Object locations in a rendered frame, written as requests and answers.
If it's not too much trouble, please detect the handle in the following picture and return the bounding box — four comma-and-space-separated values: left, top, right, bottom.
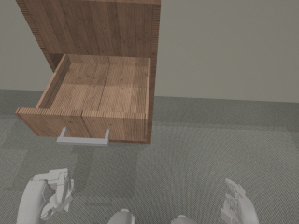
56, 126, 110, 147

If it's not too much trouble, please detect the right robot hand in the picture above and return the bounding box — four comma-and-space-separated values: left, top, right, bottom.
221, 178, 260, 224

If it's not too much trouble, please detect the robot left thigh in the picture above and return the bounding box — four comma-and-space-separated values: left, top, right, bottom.
107, 211, 135, 224

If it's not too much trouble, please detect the left robot hand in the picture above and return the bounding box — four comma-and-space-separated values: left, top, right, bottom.
16, 168, 76, 224

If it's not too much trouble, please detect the drawer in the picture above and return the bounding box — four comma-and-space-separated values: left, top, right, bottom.
15, 54, 151, 141

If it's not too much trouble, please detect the cabinet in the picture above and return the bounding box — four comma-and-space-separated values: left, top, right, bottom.
16, 0, 161, 144

